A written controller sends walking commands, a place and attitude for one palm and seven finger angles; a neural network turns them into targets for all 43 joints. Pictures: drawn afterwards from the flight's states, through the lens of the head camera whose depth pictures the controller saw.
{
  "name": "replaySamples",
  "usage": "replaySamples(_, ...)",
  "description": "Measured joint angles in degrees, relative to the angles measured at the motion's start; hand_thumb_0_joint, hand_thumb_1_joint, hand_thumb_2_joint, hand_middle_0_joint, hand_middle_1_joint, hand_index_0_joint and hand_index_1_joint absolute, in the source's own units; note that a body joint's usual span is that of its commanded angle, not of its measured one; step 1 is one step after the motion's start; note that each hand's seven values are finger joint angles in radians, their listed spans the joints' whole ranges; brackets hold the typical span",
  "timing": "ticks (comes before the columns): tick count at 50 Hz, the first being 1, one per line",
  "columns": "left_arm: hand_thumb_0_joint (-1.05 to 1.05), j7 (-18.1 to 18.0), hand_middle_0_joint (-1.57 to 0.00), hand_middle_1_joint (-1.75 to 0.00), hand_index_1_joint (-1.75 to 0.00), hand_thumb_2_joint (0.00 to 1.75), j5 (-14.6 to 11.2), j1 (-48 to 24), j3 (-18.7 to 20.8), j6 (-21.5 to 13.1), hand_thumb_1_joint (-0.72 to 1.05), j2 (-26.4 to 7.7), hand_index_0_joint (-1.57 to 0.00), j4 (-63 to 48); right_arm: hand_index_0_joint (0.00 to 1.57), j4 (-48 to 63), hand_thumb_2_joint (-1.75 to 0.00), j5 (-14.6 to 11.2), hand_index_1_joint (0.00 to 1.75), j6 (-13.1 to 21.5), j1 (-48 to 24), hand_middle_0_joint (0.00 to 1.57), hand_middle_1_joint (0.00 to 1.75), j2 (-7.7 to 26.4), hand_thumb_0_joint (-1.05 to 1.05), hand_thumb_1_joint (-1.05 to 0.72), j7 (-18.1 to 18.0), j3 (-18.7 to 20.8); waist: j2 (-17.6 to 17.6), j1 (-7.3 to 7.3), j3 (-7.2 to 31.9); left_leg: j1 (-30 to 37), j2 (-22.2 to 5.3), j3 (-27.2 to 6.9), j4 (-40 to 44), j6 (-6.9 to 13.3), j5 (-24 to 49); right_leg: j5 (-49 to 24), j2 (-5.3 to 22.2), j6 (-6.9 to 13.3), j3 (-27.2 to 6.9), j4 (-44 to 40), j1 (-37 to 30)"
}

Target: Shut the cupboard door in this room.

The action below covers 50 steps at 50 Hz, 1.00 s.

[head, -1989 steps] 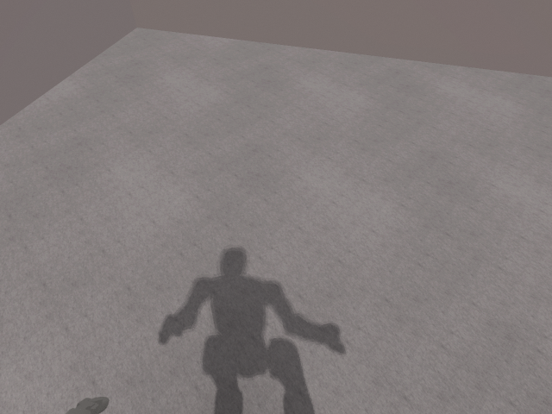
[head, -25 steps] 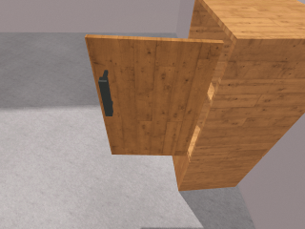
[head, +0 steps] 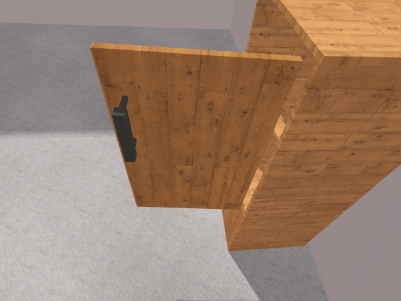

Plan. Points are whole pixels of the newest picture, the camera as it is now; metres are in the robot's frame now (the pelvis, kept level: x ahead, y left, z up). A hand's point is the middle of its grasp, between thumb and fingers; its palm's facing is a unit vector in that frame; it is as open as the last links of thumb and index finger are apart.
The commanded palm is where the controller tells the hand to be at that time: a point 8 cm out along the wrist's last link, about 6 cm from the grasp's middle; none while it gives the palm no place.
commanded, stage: come to a stop and stand still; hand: left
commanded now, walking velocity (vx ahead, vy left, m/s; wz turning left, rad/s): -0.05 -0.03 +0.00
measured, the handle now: (127, 130) +0.43 +0.20 +0.09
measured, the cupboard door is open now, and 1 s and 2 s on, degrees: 85 85 85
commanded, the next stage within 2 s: look again from close up in 0.66 s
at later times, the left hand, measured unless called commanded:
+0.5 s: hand out of the picture -0.03 +0.21 -0.16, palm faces +0.00 -0.97 -0.25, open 7.4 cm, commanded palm none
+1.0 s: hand out of the picture -0.09 +0.19 -0.18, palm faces +0.01 -0.99 -0.17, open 7.4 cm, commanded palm none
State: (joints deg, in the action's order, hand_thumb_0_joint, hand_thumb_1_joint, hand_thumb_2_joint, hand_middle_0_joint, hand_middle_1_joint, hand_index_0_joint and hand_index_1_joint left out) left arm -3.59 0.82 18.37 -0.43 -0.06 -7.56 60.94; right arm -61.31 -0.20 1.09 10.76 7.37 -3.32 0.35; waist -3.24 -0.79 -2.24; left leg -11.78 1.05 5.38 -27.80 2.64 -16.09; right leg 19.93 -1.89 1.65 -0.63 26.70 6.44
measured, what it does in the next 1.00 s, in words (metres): shifts its weight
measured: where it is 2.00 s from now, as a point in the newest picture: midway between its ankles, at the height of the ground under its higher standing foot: outside the picture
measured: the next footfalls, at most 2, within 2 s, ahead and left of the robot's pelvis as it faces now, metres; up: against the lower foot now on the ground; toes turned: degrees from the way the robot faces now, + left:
none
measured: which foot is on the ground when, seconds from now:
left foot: down 0.00-1.00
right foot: down 0.00-1.00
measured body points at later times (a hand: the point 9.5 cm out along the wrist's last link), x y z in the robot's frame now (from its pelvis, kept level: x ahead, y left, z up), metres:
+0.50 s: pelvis -0.07 +0.02 +0.00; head -0.07 +0.02 +0.45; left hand -0.03 +0.27 -0.14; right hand -0.05 -0.22 -0.15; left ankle -0.02 +0.09 -0.74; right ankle -0.07 -0.10 -0.74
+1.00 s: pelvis -0.06 +0.02 +0.00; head -0.05 +0.03 +0.45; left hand -0.08 +0.24 -0.16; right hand -0.03 -0.21 -0.15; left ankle -0.02 +0.09 -0.74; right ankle -0.07 -0.10 -0.74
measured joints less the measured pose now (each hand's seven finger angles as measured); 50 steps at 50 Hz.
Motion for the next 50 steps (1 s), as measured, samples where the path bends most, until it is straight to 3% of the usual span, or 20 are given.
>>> replaySamples(5, 0.02, 0.1, -0.2, -0.3, -0.3, 0.9, -0.2, -2.2, 0.9, 0.1, 0.93, -2.6, -0.2, -1.7, 0.2, 1.1, -0.9, 0.2, 0.3, -0.3, -1.0, 0.2, 0.3, 0.0, 0.01, -0.92, 0.3, 0.2, 0.9, 0.31, -0.3, -0.5, 0.4, 0.1, 0.9, 0.3, 1.3, -0.4, 0.4, -0.1, 0.0, 0.1, 0.9)
replaySamples(11, 0.01, -0.5, -0.2, -0.3, -0.3, 0.9, -0.3, -3.0, 0.6, -1.0, 0.92, -3.6, -0.2, -4.6, 0.2, 5.7, -0.9, 0.6, 0.3, -1.1, 0.1, 0.2, 0.3, 2.7, 0.0, -0.91, 1.6, 0.4, 5.0, 1.64, -0.3, -3.7, -0.2, -0.5, -3.0, 0.7, 0.9, -1.2, -0.1, -0.4, 0.5, 2.5, 3.3)
replaySamples(31, 0.01, 1.8, -0.2, -0.3, -0.3, 0.9, 0.1, 0.9, -0.5, 0.3, 0.91, -3.5, -0.2, -3.7, 0.2, 2.3, -0.9, 1.3, 0.3, -2.0, 8.2, 0.2, 0.3, 4.8, 0.01, -0.9, 3.1, -0.2, 3.1, 1.89, 2.3, -4.9, 1.8, 0.0, 2.3, 2.1, 7.0, -4.2, 1.7, -1.0, 0.1, 2.1, 6.6)
replaySamples(50, 0.01, 1.5, -0.2, -0.3, -0.3, 0.9, -0.1, 1.5, -1.7, -0.8, 0.91, -2.1, -0.2, 1.9, 0.2, -1.4, -0.9, 0.4, 0.3, -0.4, 3.7, 0.2, 0.3, 2.4, 0.01, -0.9, 2.8, -1.1, 2.0, 0.69, 1.8, -2.6, 1.8, -0.4, 4.9, 2.0, 7.5, -5.5, 1.6, -1.6, 0.3, -1.9, 3.7)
